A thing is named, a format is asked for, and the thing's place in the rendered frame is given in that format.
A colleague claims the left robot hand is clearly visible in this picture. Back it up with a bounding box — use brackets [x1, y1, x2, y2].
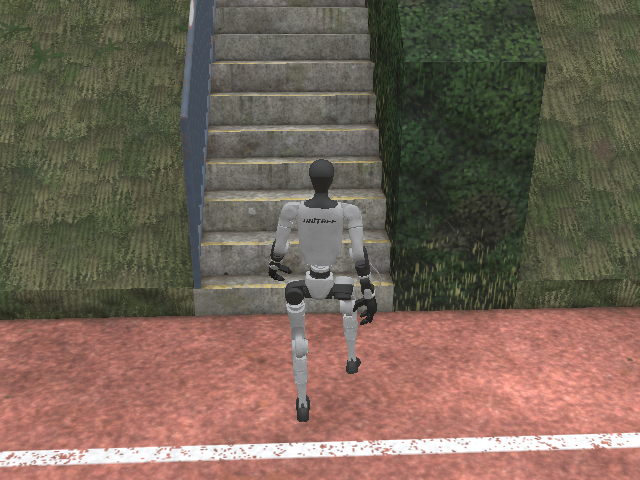
[268, 265, 292, 281]

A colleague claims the left robot thigh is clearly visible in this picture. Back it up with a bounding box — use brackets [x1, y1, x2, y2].
[285, 280, 309, 358]

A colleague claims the robot left forearm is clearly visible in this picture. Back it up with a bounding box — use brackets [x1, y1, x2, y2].
[269, 239, 285, 270]

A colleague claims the robot right upper arm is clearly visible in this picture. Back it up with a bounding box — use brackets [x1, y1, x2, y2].
[342, 203, 365, 261]

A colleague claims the right robot hand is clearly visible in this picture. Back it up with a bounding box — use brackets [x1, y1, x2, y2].
[353, 296, 377, 325]

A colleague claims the robot right forearm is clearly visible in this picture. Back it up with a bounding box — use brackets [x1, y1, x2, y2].
[355, 246, 375, 299]

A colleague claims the right robot foot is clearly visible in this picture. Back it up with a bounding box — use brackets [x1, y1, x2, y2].
[346, 357, 361, 374]

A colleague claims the robot left upper arm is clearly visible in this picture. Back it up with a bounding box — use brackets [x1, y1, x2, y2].
[273, 202, 300, 255]

